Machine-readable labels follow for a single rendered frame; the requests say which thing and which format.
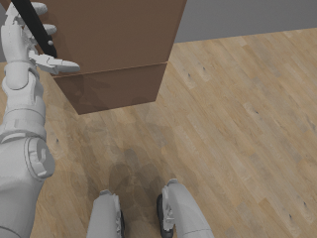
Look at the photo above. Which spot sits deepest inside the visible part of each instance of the right robot shin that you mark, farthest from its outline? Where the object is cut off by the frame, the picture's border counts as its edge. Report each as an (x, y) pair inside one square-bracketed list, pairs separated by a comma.
[(168, 219)]

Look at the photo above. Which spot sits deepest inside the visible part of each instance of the handle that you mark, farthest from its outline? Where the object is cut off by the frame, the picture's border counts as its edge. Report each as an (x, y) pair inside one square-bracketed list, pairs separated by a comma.
[(33, 22)]

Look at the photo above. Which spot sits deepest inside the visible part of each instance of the cupboard door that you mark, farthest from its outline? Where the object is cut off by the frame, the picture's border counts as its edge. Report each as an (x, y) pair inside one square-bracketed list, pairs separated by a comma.
[(110, 34)]

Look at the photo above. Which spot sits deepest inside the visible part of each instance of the right robot thigh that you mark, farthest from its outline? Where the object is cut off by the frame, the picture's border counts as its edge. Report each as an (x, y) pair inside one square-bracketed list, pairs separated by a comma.
[(188, 218)]

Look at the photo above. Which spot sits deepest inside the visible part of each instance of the robot left upper arm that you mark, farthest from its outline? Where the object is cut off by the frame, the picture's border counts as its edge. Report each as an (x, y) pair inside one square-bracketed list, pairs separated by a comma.
[(25, 164)]

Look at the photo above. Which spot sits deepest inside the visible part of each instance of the robot left forearm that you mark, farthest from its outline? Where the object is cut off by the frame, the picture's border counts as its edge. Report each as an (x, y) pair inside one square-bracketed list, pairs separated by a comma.
[(25, 113)]

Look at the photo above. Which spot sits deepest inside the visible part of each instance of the robot left hand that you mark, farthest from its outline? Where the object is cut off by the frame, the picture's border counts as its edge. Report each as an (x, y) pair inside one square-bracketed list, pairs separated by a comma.
[(17, 43)]

